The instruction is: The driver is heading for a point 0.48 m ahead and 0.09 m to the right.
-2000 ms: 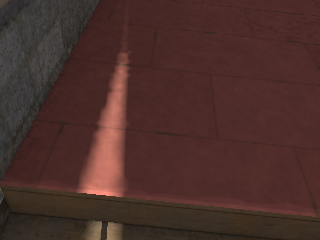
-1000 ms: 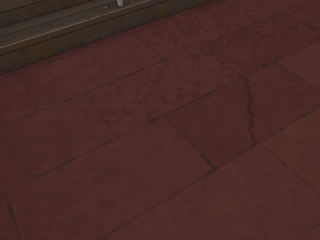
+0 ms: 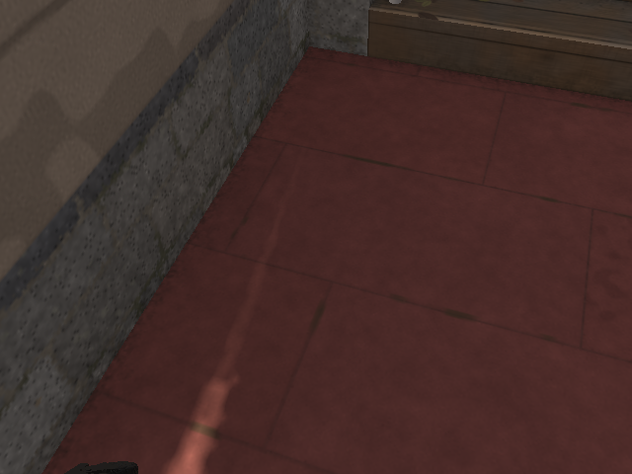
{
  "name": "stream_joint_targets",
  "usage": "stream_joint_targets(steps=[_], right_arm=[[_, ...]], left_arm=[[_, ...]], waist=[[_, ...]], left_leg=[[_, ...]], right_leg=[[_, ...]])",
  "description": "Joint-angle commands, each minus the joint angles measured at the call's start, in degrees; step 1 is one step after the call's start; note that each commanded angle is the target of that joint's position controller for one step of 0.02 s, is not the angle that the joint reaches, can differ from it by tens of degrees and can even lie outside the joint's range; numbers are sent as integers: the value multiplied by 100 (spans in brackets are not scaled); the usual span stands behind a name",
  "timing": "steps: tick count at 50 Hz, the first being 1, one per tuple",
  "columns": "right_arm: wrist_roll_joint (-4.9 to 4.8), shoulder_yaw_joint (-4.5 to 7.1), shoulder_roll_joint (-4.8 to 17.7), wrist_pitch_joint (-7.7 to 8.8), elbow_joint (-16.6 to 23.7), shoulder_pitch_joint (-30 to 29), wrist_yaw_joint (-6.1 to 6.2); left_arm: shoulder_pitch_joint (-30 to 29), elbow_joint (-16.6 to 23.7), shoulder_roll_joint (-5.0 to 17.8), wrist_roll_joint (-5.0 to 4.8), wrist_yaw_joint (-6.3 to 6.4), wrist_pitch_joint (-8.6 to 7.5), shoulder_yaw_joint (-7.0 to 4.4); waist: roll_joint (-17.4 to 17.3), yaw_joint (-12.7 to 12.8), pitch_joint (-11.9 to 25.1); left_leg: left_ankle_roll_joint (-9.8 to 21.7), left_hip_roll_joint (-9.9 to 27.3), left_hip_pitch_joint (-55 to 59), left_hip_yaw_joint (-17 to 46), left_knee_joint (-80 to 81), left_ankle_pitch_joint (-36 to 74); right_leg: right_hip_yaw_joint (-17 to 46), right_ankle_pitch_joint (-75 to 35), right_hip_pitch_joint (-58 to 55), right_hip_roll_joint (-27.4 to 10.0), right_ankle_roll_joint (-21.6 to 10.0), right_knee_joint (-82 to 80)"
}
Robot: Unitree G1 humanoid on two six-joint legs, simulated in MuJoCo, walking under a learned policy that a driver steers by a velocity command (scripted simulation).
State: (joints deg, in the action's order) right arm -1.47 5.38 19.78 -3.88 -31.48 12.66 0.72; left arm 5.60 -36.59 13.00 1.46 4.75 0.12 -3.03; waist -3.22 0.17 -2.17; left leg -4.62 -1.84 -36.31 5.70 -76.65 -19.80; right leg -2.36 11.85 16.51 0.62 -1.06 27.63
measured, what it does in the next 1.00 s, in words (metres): steps on the spot, turning right: left foot, then right foot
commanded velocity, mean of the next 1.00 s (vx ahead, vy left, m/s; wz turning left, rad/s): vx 0.00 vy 0.00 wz -0.37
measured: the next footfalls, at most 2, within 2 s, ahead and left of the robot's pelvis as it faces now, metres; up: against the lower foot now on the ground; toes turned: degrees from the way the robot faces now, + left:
left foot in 0.22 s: +0.02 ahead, +0.16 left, +0.00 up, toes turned +8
right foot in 0.66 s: +0.01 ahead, -0.11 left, +0.00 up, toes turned -17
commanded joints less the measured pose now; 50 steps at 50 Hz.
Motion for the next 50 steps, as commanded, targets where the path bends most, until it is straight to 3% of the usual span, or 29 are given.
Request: stream_joint_targets(steps=[1,4,6,8,10,11,12,13,14,15,16,18,21,22,24,26,29,32,33,34,35,36,37,38,40,42,45,46,50], right_arm=[[-17,-8,205,71,616,-544,64],[15,-105,13,127,679,-559,-27],[82,-175,-102,160,574,-541,-59],[112,-181,-64,176,423,-215,-66],[181,-209,-199,198,43,514,-64],[233,-220,-113,212,-35,696,-35],[324,-155,398,220,48,884,49],[488,-127,564,238,126,285,69],[479,-112,441,334,313,65,36],[459,-60,548,382,245,-14,53],[414,-48,544,412,270,-165,85],[311,-160,191,455,329,-522,163],[339,-206,-58,438,234,-670,295],[275,-189,-101,434,167,-601,344],[259,-107,78,422,8,-433,375],[301,-19,278,414,-61,-491,248],[195,87,503,443,-246,-556,122],[-4,114,408,410,-460,-644,64],[30,96,253,407,-606,-336,28],[246,23,-7,430,-358,-592,40],[318,-55,-121,471,57,-1228,77],[218,2,88,460,34,-1396,90],[159,-35,8,510,33,-1416,96],[196,-6,42,527,-71,-1294,142],[282,60,196,522,-131,-1105,172],[258,23,41,514,-201,-979,144],[210,-48,-128,499,-183,-1044,168],[214,-35,-54,501,-198,-996,209],[165,-77,-11,428,-394,-839,202]], left_arm=[[-9,351,879,45,62,9,-176],[196,232,1108,-10,-10,24,-286],[159,239,1186,-66,-115,26,-296],[177,197,1204,-135,-210,6,-283],[127,90,850,-288,-316,-31,-124],[480,-98,436,-280,-416,-115,36],[638,-3,49,-14,-528,-199,180],[456,132,166,-77,-488,-213,132],[171,140,861,-178,-422,-167,-70],[184,135,1039,-273,-379,-99,-194],[428,-16,1011,-262,-307,6,-257],[818,-139,918,-251,-226,170,-314],[727,49,676,-237,-172,286,-250],[574,168,581,-236,-196,302,-199],[379,389,354,-206,-306,327,-75],[363,534,330,-204,-459,327,-40],[519,664,556,-186,-558,338,-113],[909,617,653,-244,-533,369,-235],[1275,525,955,-217,-428,344,-375],[1781,589,1845,-155,-306,298,-641],[1574,800,2007,-6,-367,160,-596],[1549,807,1754,-51,-429,26,-553],[1349,784,1610,-145,-396,-28,-499],[942,887,1405,-221,-358,-5,-441],[323,1073,1256,-270,-282,78,-353],[299,1111,1230,-234,-234,110,-350],[494,1076,1287,-230,-171,135,-396],[518,1086,1345,-210,-165,123,-418],[358,1074,1061,-136,-231,107,-219]], waist=[[1008,244,401],[1182,352,663],[980,330,777],[1134,203,806],[1096,-206,842],[812,-248,916],[-435,-58,1203],[-1457,-23,1030],[-1144,-350,731],[-1198,-313,478],[-942,-230,444],[-681,-22,365],[-535,-2,399],[-471,-73,398],[-346,-227,515],[-469,-273,650],[-671,-173,700],[-470,118,671],[84,223,706],[1839,377,754],[2322,407,1146],[1440,589,1298],[1247,415,1029],[874,203,865],[965,-109,813],[873,-158,973],[850,-98,975],[968,-107,956],[1161,110,1108]], left_leg=[[-244,514,-771,-494,347,267],[-228,797,-209,-612,1371,-201],[-76,565,703,-817,2205,-695],[77,376,1212,-824,3055,-668],[369,206,2453,-836,4857,474],[484,354,3423,-527,5531,1195],[817,1785,4335,1105,5468,3078],[1817,2632,3037,1321,5540,2689],[2050,2427,2532,1099,5720,2086],[1966,2274,2489,851,5765,1921],[1775,2150,2483,596,5766,1685],[1592,2073,2255,105,5751,1995],[1510,2034,2521,-512,5676,2107],[1535,2121,2671,-516,5673,1956],[1602,2311,2887,-587,5626,2009],[1675,2304,2875,-851,5564,2191],[1630,2434,2848,-1012,5336,2771],[1094,2288,2588,-1434,4615,2499],[714,1907,2139,-1726,3826,1901],[80,1168,253,-2155,1666,-329],[-186,361,-928,-958,405,-2071],[-120,422,-1102,-370,-13,-1855],[-1,453,-1126,-223,36,-1370],[42,525,-1088,-90,287,-871],[38,394,-550,-127,592,-212],[-10,179,-325,-146,850,120],[-53,-71,-251,-13,1668,213],[-35,-79,-252,71,1898,189],[-68,219,396,-224,2520,301]], right_leg=[[778,-1019,-1078,-1403,-1112,-946],[497,-1016,-1214,-1589,-1173,-921],[413,-1024,-747,-1558,-1233,-840],[585,-1241,-682,-1622,-1316,-669],[539,-1542,-224,-1477,-1102,-142],[362,-952,371,-1232,-649,61],[-9,1089,1253,-691,-22,1115],[64,2506,1515,-467,268,1525],[242,2394,1405,-457,393,2409],[223,2294,1827,-296,428,3296],[359,2161,2031,-303,447,3898],[458,1689,2044,-270,574,4697],[341,1053,2320,-451,763,4620],[257,893,2415,-527,798,4257],[194,880,2270,-680,752,3549],[-8,1030,1784,-703,651,2939],[-323,1132,1220,-570,451,2236],[-644,253,266,-199,62,795],[-278,-869,-440,-120,-209,233],[1783,-3751,-1740,-1407,-901,-45],[3504,-4015,-1810,-2209,-2068,-372],[3254,-2908,-1864,-2177,-2090,-583],[2945,-2017,-1650,-1877,-1782,-636],[2699,-1590,-1369,-1614,-1476,-600],[2316,-1661,-659,-1265,-1237,-614],[2216,-1684,-601,-1052,-1181,-576],[2486,-1451,-641,-894,-1117,-539],[2644,-1367,-643,-910,-1108,-524],[2345,-1549,-546,-1055,-1066,-326]])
